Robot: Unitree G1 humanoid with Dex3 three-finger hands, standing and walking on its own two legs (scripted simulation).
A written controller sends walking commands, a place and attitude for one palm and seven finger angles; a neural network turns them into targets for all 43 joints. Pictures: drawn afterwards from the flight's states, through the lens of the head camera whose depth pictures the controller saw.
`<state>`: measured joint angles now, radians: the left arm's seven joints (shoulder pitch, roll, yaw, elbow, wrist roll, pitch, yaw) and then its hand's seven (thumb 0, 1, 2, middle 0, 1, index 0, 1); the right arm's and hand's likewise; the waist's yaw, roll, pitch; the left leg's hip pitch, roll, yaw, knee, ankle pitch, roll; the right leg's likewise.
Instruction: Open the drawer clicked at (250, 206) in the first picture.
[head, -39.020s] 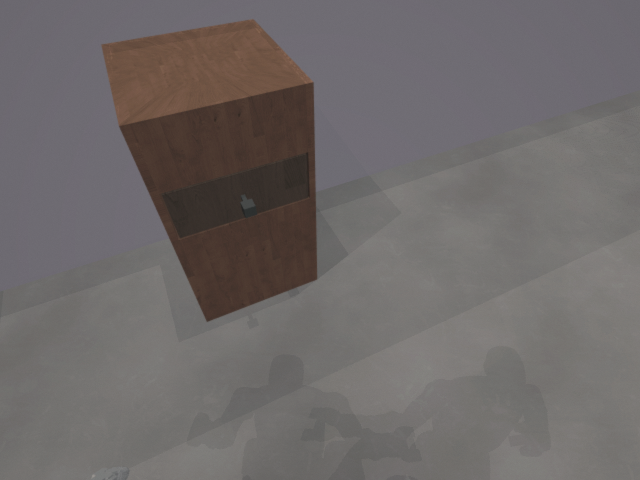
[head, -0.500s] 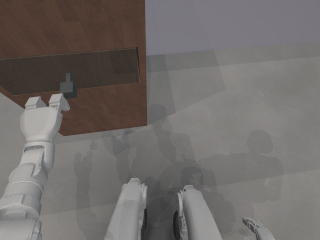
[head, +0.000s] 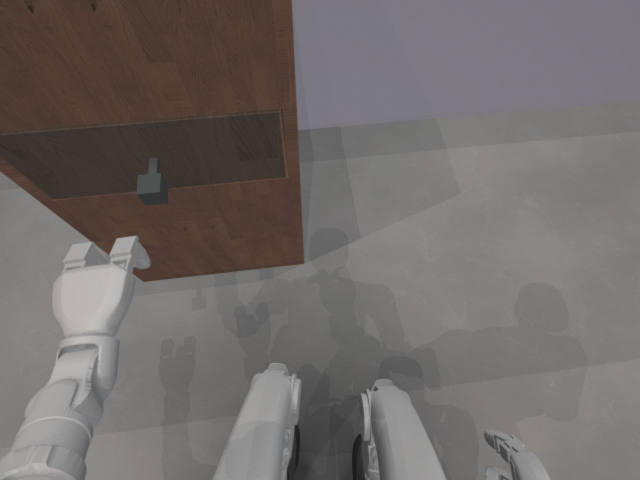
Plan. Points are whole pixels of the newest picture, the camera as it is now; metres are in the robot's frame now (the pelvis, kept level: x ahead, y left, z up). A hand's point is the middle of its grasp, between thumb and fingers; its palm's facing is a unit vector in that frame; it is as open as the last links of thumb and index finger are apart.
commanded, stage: pull the drawer open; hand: left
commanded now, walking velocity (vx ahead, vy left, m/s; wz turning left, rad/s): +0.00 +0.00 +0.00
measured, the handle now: (153, 179) +0.50 +0.30 -0.06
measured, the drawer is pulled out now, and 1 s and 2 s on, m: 0.00 0.00 0.00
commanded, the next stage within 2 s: none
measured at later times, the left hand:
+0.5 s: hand (116, 345) +0.26 +0.29 -0.08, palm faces -0.04 -0.04 -1.00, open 4.8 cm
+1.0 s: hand (112, 396) +0.20 +0.28 -0.07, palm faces -0.06 -0.04 -1.00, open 4.8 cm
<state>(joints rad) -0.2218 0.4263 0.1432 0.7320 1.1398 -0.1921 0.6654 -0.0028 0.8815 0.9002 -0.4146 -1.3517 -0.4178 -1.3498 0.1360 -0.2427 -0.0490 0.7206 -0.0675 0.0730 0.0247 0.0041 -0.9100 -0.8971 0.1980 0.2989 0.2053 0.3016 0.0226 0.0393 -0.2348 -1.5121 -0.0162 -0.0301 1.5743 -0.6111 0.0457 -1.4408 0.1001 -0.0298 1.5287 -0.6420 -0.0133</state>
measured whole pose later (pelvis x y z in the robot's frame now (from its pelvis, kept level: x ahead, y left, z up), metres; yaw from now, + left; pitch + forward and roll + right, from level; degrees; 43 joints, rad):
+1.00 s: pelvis +0.00 -0.01 +0.00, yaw +2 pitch +29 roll -3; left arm 0.21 0.32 0.03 0.36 1.14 -0.08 0.70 0.00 0.88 0.90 -0.41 -1.35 -0.42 -1.35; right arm 0.04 -0.21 -0.03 0.66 -0.07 0.04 -0.02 0.01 -0.91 -0.90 0.20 0.30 0.21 0.30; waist 0.08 0.04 -0.25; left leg -1.47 -0.03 -0.04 1.58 -0.61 0.03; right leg -1.40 0.09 -0.04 1.55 -0.66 -0.03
